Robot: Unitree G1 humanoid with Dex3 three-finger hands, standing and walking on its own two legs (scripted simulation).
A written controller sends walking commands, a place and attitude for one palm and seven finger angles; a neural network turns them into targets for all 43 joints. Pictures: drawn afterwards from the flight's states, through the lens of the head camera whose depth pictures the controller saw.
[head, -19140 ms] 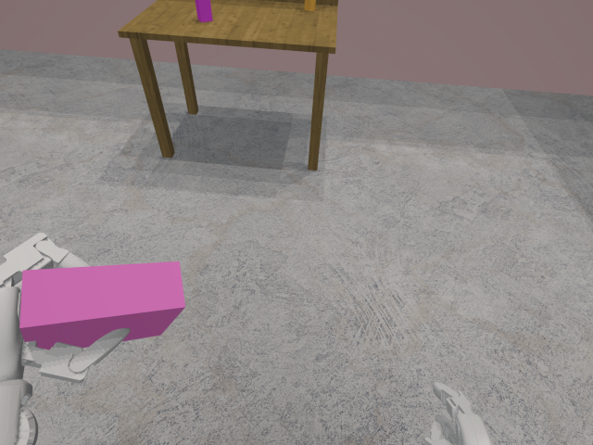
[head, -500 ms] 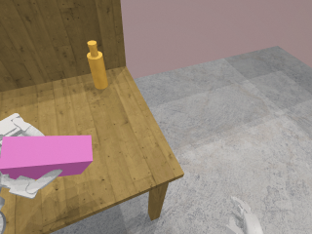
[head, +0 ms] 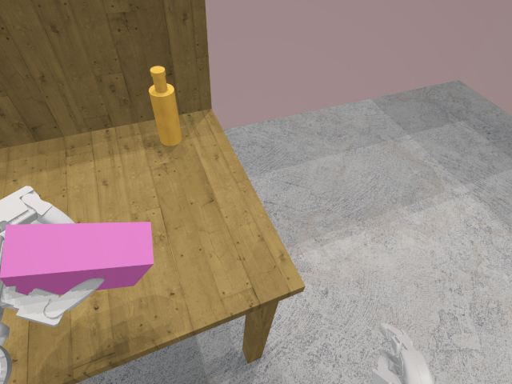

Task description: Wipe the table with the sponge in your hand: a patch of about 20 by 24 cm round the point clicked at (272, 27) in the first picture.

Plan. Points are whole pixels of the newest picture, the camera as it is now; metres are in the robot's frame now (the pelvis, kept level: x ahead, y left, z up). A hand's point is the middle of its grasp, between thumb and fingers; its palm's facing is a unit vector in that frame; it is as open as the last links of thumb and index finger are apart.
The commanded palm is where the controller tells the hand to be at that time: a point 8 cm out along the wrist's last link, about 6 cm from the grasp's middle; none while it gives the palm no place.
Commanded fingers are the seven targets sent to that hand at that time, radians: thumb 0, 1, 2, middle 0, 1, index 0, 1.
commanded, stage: shuffle to correct the standing spot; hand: left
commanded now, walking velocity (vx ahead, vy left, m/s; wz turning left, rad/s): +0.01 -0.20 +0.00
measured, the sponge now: (104, 259) +0.23 +0.20 +0.13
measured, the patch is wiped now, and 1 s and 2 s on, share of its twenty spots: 0.00 0.00 0.00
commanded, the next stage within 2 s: come to a stop and stand still in 0.34 s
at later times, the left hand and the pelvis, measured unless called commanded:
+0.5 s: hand (59, 255) +0.22 +0.23 +0.17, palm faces +0.32 -0.84 -0.44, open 9.1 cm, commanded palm +0.16 +0.27 +0.18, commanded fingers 0.00 0.10 1.30 -1.20 -1.60 -1.20 -1.60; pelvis +0.00 -0.01 +0.00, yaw +0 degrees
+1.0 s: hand out of the picture +0.22 +0.32 +0.18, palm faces +0.44 -0.83 -0.34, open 9.1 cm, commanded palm +0.16 +0.33 +0.18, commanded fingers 0.00 0.10 1.30 -1.20 -1.60 -1.20 -1.60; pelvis +0.00 +0.05 +0.01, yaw +0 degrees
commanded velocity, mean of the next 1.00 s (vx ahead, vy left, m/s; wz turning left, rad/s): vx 0.00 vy -0.08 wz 0.00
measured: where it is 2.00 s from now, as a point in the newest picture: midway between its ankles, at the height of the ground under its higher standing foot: outside the picture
